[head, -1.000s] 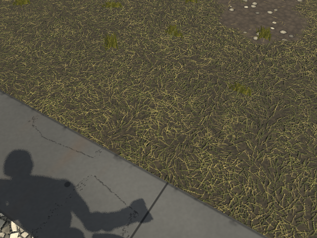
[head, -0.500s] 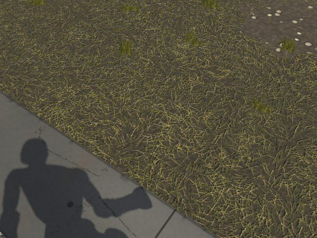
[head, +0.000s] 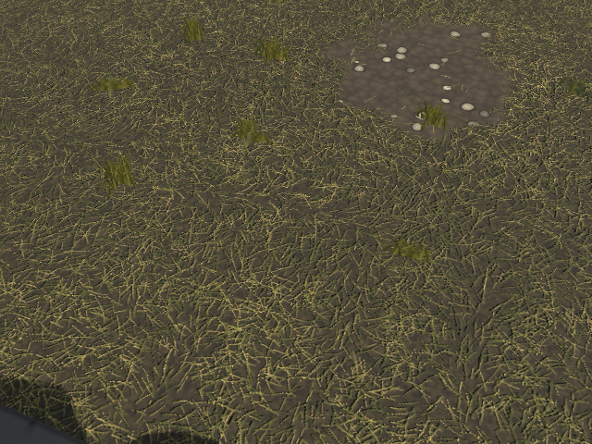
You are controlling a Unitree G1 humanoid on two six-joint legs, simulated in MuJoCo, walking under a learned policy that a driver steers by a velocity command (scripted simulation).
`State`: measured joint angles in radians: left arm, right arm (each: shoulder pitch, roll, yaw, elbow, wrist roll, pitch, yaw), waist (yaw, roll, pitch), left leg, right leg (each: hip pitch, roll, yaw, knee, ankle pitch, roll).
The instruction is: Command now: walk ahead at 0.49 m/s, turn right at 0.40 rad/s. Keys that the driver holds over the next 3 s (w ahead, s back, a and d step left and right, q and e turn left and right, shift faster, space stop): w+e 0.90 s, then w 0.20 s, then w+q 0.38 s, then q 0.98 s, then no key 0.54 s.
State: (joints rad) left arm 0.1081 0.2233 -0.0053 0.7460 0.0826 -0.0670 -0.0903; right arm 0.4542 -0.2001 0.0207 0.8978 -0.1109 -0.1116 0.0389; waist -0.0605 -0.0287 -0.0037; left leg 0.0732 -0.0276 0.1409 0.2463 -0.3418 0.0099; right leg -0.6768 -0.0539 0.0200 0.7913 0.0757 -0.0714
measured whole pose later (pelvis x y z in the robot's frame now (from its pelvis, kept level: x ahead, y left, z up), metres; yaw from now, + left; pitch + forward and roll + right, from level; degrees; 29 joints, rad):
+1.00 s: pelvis +0.60 -0.13 -0.16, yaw -34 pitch +3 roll +2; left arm -0.01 0.24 0.06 0.58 -0.02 -0.03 -0.05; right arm 0.40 -0.27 -0.07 0.96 0.02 -0.05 -0.03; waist -0.08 -0.01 0.00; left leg 0.03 0.07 0.25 0.48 -0.49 -0.05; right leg -0.56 0.00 -0.03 0.61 -0.12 -0.13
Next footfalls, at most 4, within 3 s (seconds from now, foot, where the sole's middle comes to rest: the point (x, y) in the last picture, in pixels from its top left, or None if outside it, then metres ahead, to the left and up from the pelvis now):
0.06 right None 0.18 -0.12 -0.77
0.52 left None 0.54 0.06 -0.91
1.00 right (406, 387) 0.68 -0.29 -0.91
1.54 left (380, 269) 1.06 -0.29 -0.91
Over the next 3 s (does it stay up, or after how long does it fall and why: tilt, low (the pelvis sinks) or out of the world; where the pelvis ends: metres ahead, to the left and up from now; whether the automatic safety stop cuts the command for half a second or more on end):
stays up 1.01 -0.35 -0.14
